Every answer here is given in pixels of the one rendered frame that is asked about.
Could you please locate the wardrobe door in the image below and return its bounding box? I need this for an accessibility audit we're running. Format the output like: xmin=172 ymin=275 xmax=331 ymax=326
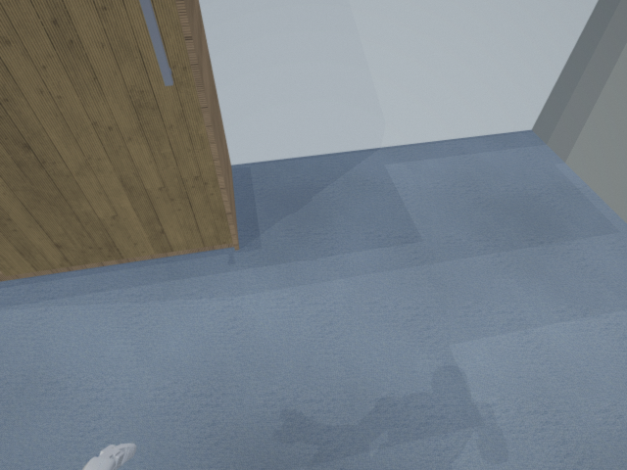
xmin=0 ymin=0 xmax=232 ymax=276

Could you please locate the handle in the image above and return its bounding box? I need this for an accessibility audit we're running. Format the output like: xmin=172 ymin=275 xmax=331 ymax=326
xmin=139 ymin=0 xmax=173 ymax=86

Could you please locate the left robot hand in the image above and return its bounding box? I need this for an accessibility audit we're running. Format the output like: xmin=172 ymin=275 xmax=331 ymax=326
xmin=82 ymin=444 xmax=136 ymax=470

